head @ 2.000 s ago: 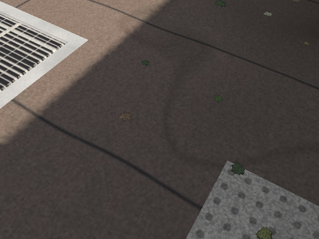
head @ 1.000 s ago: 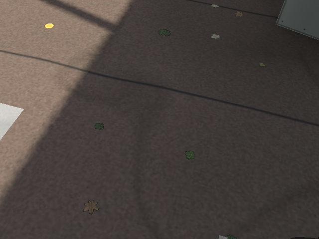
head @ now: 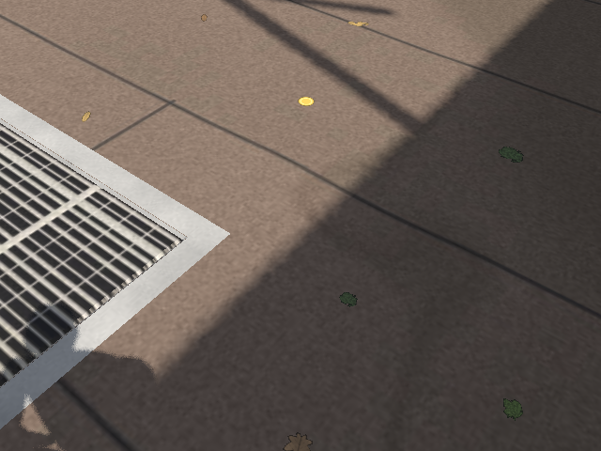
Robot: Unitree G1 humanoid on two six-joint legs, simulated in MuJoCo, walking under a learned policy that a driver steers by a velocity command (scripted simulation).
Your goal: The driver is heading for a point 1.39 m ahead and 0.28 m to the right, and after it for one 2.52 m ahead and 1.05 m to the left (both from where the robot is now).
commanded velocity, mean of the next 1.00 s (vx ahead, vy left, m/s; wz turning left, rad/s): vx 0.93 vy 0.00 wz -0.13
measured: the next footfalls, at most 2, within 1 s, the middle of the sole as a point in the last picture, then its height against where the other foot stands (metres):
right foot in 0.32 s outside the picture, level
left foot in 0.80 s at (405, 340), level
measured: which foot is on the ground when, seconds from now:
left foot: down 0.00-0.30, up 0.32-0.78, down 0.80-1.00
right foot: up 0.00-0.30, down 0.32-0.82, up 0.84-1.00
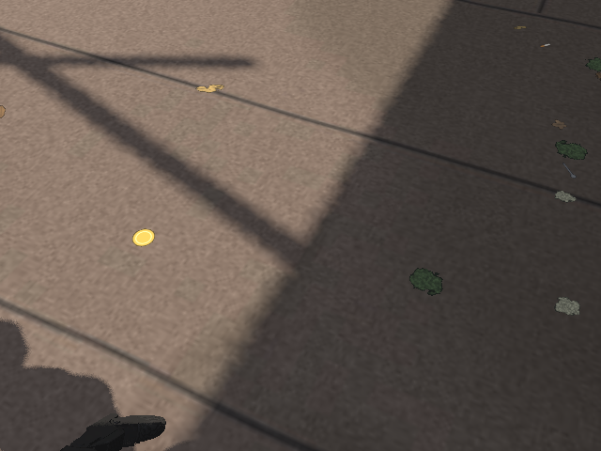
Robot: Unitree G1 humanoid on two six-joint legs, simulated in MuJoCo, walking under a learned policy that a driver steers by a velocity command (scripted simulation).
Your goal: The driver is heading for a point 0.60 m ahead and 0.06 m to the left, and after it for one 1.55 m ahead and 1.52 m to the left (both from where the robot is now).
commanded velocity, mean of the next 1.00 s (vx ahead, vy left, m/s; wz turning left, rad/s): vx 1.00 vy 0.00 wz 0.88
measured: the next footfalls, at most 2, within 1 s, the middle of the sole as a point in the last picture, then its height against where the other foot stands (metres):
right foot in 0.24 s outside the picture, level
left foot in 0.72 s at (205, 355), level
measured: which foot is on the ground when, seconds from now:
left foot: down 0.00-0.26, up 0.28-0.70, down 0.72-1.00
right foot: up 0.00-0.22, down 0.24-0.70, up 0.72-1.00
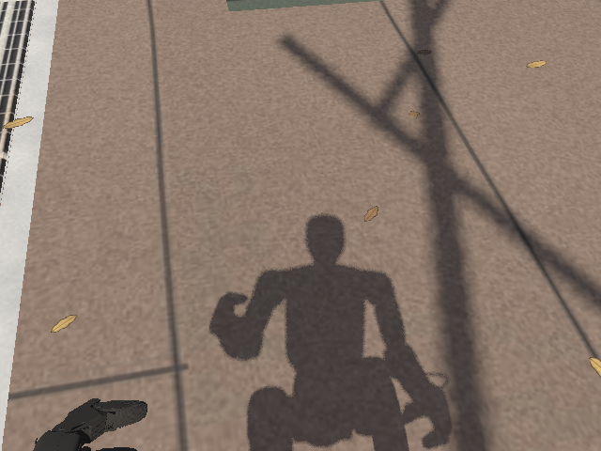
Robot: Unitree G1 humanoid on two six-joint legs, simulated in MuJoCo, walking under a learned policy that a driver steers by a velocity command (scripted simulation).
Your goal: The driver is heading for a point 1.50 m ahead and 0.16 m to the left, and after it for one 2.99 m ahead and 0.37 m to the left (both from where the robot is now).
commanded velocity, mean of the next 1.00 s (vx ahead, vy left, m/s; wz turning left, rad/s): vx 0.99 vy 0.00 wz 0.10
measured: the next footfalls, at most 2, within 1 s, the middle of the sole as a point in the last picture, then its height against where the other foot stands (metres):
right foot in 0.18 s outside the picture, level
left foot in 0.66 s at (241, 309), level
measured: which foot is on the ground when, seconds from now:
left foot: down 0.00-0.20, up 0.22-0.64, down 0.66-1.00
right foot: up 0.00-0.16, down 0.18-0.68, up 0.70-1.00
